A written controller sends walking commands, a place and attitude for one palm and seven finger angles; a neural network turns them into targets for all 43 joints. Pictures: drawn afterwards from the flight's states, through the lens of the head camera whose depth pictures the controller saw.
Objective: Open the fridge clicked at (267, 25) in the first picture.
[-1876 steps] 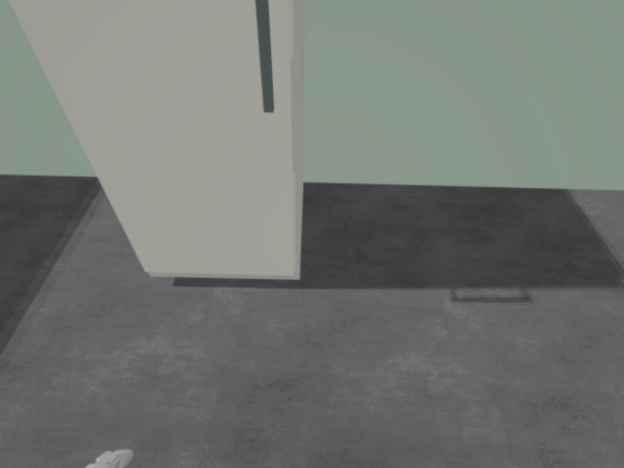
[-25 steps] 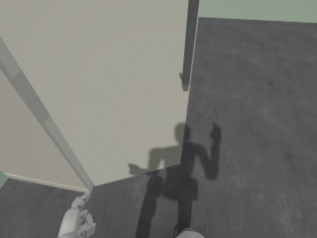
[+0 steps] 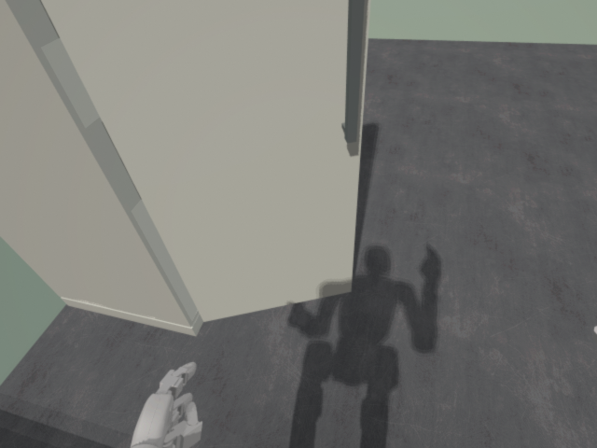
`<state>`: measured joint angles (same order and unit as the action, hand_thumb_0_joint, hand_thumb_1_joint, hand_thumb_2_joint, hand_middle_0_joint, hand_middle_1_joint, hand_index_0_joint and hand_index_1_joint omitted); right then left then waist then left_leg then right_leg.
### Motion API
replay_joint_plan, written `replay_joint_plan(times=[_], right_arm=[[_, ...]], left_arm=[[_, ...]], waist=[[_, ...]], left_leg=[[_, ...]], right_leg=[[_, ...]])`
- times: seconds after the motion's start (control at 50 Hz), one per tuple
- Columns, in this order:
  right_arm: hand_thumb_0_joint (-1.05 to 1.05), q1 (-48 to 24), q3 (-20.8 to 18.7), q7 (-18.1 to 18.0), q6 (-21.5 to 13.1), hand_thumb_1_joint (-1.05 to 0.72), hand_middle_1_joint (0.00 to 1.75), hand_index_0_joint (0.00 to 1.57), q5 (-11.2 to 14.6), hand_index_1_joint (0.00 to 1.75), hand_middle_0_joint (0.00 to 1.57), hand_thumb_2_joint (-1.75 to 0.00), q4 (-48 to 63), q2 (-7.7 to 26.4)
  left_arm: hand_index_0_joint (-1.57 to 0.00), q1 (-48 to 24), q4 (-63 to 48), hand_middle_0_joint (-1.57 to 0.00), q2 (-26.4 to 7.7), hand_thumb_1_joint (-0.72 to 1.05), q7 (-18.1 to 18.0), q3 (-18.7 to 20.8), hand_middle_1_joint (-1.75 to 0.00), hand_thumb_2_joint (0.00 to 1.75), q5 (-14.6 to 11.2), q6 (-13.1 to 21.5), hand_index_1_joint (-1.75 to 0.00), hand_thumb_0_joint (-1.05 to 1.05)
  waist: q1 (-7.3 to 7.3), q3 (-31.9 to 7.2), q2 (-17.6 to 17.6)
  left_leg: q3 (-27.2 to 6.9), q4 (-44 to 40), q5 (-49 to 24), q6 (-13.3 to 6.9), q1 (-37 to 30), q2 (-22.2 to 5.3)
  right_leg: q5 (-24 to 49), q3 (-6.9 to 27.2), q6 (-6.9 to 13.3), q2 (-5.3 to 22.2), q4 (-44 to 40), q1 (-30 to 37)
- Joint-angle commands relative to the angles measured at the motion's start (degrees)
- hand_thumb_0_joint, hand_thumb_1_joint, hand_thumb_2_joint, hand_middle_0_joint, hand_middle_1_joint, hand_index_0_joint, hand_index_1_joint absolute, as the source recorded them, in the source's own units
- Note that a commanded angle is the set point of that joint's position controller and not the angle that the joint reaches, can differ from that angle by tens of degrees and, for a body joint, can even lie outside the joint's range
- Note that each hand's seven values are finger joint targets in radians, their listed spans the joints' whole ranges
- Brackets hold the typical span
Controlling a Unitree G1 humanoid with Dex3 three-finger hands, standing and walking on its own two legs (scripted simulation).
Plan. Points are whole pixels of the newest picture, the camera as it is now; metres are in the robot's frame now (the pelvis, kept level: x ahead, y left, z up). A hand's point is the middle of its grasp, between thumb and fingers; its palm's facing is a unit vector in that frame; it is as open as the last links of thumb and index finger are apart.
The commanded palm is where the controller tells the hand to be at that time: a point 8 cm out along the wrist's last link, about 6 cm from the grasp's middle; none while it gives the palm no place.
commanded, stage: stop stepping back and stand still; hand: right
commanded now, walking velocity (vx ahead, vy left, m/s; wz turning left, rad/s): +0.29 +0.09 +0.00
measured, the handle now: (350, 54) +0.77 -0.06 +0.20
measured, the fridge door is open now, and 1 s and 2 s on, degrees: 64 64 64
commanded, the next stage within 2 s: let the arm hang, fingers relaxed in 0.58 s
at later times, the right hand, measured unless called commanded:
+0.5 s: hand (588, 327) +0.22 -0.27 +0.14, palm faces +0.37 +0.83 -0.42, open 7.5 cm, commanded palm +0.15 -0.31 +0.17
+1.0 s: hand out of the picture +0.07 -0.17 -0.18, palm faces +0.02 +0.99 -0.17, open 7.2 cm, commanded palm none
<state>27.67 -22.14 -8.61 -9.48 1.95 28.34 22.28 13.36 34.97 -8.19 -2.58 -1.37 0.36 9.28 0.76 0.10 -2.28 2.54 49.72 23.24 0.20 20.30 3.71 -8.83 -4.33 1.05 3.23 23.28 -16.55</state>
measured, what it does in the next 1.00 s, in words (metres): steps on the spot: left foot, then right foot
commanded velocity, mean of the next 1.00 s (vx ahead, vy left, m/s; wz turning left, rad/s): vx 0.03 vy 0.02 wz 0.00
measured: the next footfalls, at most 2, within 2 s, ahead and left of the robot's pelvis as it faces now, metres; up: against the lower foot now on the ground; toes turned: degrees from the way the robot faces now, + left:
left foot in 0.12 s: +0.01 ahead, +0.08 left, +0.00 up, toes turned +4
right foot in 0.36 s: +0.06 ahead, -0.14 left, +0.00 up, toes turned -4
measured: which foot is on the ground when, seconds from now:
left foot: up 0.00-0.10, down 0.12-1.00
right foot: down 0.00-0.10, up 0.12-0.34, down 0.36-1.00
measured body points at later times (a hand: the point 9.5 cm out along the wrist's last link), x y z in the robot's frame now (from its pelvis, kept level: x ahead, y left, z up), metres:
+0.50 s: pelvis +0.00 -0.02 -0.02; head +0.00 -0.04 +0.43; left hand +0.13 +0.23 -0.10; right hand +0.20 -0.31 +0.17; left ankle -0.06 +0.08 -0.73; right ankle +0.02 -0.13 -0.75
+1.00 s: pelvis -0.01 +0.00 -0.02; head +0.01 -0.01 +0.43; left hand +0.09 +0.28 -0.14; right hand +0.07 -0.22 -0.17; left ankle -0.03 +0.08 -0.75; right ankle +0.02 -0.14 -0.75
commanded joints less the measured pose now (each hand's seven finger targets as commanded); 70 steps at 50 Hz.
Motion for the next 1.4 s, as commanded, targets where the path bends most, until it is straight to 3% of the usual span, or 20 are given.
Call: replay_joint_plan(times=[0.0,0.04,0.06,0.08,0.1,0.14,0.16,0.2,0.3,0.36,0.4,0.52,0.64,0.66,0.74,0.82,0.94,1.02,1.2,1.38], right_arm=[[0.0,3.4,-6.56,-1.69,-3.33,-0.9,0.3,0.2,0.31,0.3,0.2,-0.9,16.99,11.83],[0.0,2.2,-7.98,-2.4,-1.79,-0.9,0.3,0.2,0.21,0.3,0.2,-0.9,13.34,13.14],[0.0,3.22,-9.13,-2.48,-0.97,-0.9,0.3,0.2,0.24,0.3,0.2,-0.9,10.24,13.96],[0.0,-1.5,-8.46,-2.29,-1.25,-0.9,0.3,0.2,0.51,0.3,0.2,-0.9,12.91,14.22],[0.0,-4.4,-10.82,-2.36,-2.19,-0.9,0.3,0.2,1.1,0.3,0.2,-0.9,13.58,16.99],[0.0,-5.25,-14.17,-2.39,-4.71,-0.9,0.3,0.2,1.01,0.3,0.2,-0.9,8.99,20.26],[0.0,-6.73,-9.16,-1.9,-4.58,-0.9,0.3,0.2,1.14,0.3,0.2,-0.9,5.32,13.59],[0.0,-1.79,-5.89,-1.52,-3.16,-0.9,0.3,0.2,0.97,0.3,0.2,-0.9,-1.05,9.4],[0.0,-7.43,-3.98,-1.61,-5.33,-0.9,0.3,0.2,-0.09,0.3,0.2,-0.9,5.25,10.74],[0.0,-8.51,-7.53,-1.73,-6.47,-0.9,0.3,0.2,-0.19,0.3,0.2,-0.9,13.9,14.94],[0.0,-6.98,-8.86,-1.52,-7.13,-0.9,0.3,0.2,-0.02,0.3,0.2,-0.9,17.69,16.05],[0.0,4.16,-11.58,-1.34,-6.45,-0.9,0.3,0.2,0.68,0.3,0.2,-0.9,14.56,13.56],[0.0,8.43,-10.82,-0.88,-5.42,-0.9,0.3,0.2,2.22,0.3,0.2,-0.9,6.36,11.77],[0.0,-3.28,16.29,5.74,1.42,-0.9,0.3,0.2,-2.33,0.3,0.2,-0.9,-31.98,1.96],[0.0,-8.35,16.46,8.72,8.72,-0.9,0.3,0.2,-3.3,0.3,0.2,-0.9,-38.39,2.21],[0.0,-12.88,17.65,7.78,8.48,-0.9,0.3,0.2,-4.01,0.3,0.2,-0.9,-52.64,3.04],[0.0,-16.24,19.87,7.26,9.37,-0.9,0.3,0.2,-3.14,0.3,0.2,-0.9,-69.04,1.04],[0.0,-12.72,19.39,7.33,9.26,-0.9,0.3,0.2,-3.0,0.3,0.2,-0.9,-77.0,-1.77],[0.0,-13.6,20.86,7.55,8.82,-0.9,0.3,0.2,-2.63,0.3,0.2,-0.9,-86.88,-2.67],[0.0,-11.29,21.49,6.96,8.95,-0.9,0.3,0.2,-2.65,0.3,0.2,-0.9,-91.24,-5.05]], left_arm=[[-0.2,-6.62,-9.51,-0.2,-10.23,0.9,-1.46,3.78,-0.3,0.9,1.05,0.89,-0.3,0.0],[-0.2,-6.61,-8.94,-0.2,-9.8,0.9,-2.42,4.02,-0.3,0.9,1.0,-0.82,-0.3,0.0],[-0.2,-5.1,-8.2,-0.2,-9.01,0.9,-2.6,4.39,-0.3,0.9,0.61,-1.61,-0.3,0.0],[-0.2,-5.7,-8.18,-0.2,-8.96,0.9,-2.61,4.49,-0.3,0.9,-0.08,-2.31,-0.3,0.0],[-0.2,-6.47,-7.07,-0.2,-9.53,0.9,-2.86,4.17,-0.3,0.9,0.09,-1.9,-0.3,0.0],[-0.2,-6.32,-6.76,-0.2,-8.41,0.9,-1.26,2.63,-0.3,0.9,0.98,-0.42,-0.3,0.0],[-0.2,-5.33,-5.35,-0.2,-8.23,0.9,-1.98,3.59,-0.3,0.9,-0.47,-1.11,-0.3,0.0],[-0.2,-5.8,-4.59,-0.2,-10.88,0.9,-2.98,4.63,-0.3,0.9,-0.63,-1.25,-0.3,0.0],[-0.2,-5.29,-4.55,-0.2,-10.84,0.9,-3.87,3.5,-0.3,0.9,0.25,1.22,-0.3,0.0],[-0.2,-5.4,-6.72,-0.2,-13.41,0.9,-3.73,4.58,-0.3,0.9,-0.38,1.76,-0.3,0.0],[-0.2,-4.46,-5.6,-0.2,-10.42,0.9,-3.02,2.91,-0.3,0.9,0.95,2.63,-0.3,0.0],[-0.2,-3.4,-6.52,-0.2,-11.03,0.9,-0.85,3.8,-0.3,0.9,-0.06,3.59,-0.3,0.0],[-0.2,-3.02,-6.58,-0.2,-9.98,0.9,-1.14,4.01,-0.3,0.9,-0.79,1.1,-0.3,0.0],[-0.2,-8.83,3.23,-0.2,-14.89,0.9,3.26,5.57,-0.3,0.9,-1.54,4.69,-0.3,0.0],[-0.2,-5.35,3.43,-0.2,-17.66,0.9,2.3,5.75,-0.3,0.9,-0.48,-4.52,-0.3,0.0],[-0.2,-5.2,4.51,-0.2,-15.28,0.9,1.93,4.42,-0.3,0.9,1.13,-8.08,-0.3,0.0],[-0.2,-4.02,11.63,-0.2,-12.46,0.9,1.6,3.1,-0.3,0.9,1.65,-10.3,-0.3,0.0],[-0.2,-3.69,15.11,-0.2,-11.07,0.9,1.0,3.04,-0.3,0.9,1.64,-10.38,-0.3,0.0],[-0.2,1.45,22.15,-0.2,-11.06,0.9,0.71,3.07,-0.3,0.9,0.92,-9.95,-0.3,0.0],[-0.2,3.96,26.66,-0.2,-7.96,0.9,0.77,2.54,-0.3,0.9,0.91,-9.72,-0.3,0.0]], waist=[[-1.32,-5.7,17.91],[-1.43,-5.74,12.12],[-1.13,-5.77,1.99],[-1.0,-3.37,-8.93],[-0.87,0.57,-8.1],[0.99,-3.06,-6.83],[0.8,-6.88,-9.08],[-0.31,1.5,-1.67],[-0.59,1.3,-4.7],[-1.13,-4.16,13.68],[-0.42,-1.86,20.28],[-0.67,-7.24,14.8],[0.67,-11.54,-3.38],[3.26,-8.8,-2.61],[0.59,-6.69,-4.06],[0.08,-4.74,-15.18],[0.84,-1.52,7.69],[-0.5,-2.41,14.47],[-0.14,0.79,2.59],[-0.55,3.89,0.74]], left_leg=[[7.45,-15.77,7.64,-2.69,-15.54,3.17],[4.49,-26.64,7.46,-5.3,-23.26,0.99],[-6.15,-32.04,6.29,-8.6,-20.76,-7.06],[-24.45,-39.65,8.33,-12.97,-14.93,-19.82],[-28.2,-41.4,1.13,-15.84,-10.55,-24.01],[-23.91,-34.03,-10.5,-13.89,-5.66,-23.1],[-18.46,-35.47,3.64,-11.32,-10.25,-17.92],[-19.25,-35.7,-1.46,-10.81,-7.5,-18.16],[-8.61,-27.48,-11.55,-6.05,-6.49,-12.91],[-1.91,-9.15,-8.71,0.32,4.78,-4.59],[-2.35,-5.23,4.82,-0.02,4.61,-3.84],[0.62,-23.41,-10.82,0.11,-12.17,-2.96],[-11.46,-25.26,-40.86,-3.13,-14.81,-12.27],[-5.0,-16.46,-54.23,-3.76,-10.65,-15.81],[-2.99,-17.28,-28.9,-2.93,-3.04,-11.68],[-7.53,-20.65,-40.32,-6.16,-6.98,-15.11],[-6.84,-25.5,-17.18,-3.62,-3.2,-12.03],[-7.07,-30.13,-12.89,-2.38,-8.93,-10.48],[-5.34,-34.4,-8.92,-3.33,-8.81,-9.64],[-4.27,-32.99,-8.62,-2.79,-7.62,-9.23]], right_leg=[[-32.04,7.89,-3.42,8.85,-18.36,-6.12],[-29.73,2.57,-3.58,4.58,-5.25,-11.15],[-22.74,-1.54,-2.2,0.79,10.79,-12.79],[-16.92,-0.52,-1.61,-1.66,26.19,-17.53],[-14.97,2.93,-2.23,-1.85,37.27,-21.93],[-12.88,4.78,-2.77,3.66,34.74,-12.9],[-10.78,0.17,-2.61,-1.32,32.24,-15.49],[-9.58,0.85,-1.73,0.1,25.35,-14.27],[-5.85,-3.05,0.88,-1.46,5.16,2.47],[10.49,16.75,6.9,12.21,0.4,16.88],[11.48,22.21,8.12,14.93,-6.1,11.17],[14.71,5.46,1.99,8.96,0.41,3.95],[5.74,1.12,-0.92,1.95,9.15,1.91],[13.92,3.78,-1.07,5.04,15.36,-1.49],[9.12,6.49,1.7,5.85,11.33,-0.95],[4.07,4.46,0.43,-0.06,14.75,-2.4],[5.58,5.5,0.07,1.91,6.47,4.82],[0.04,6.31,0.55,3.06,3.59,2.28],[-2.31,6.2,0.47,4.14,-1.84,4.27],[-3.41,5.84,0.9,4.07,-5.27,4.16]])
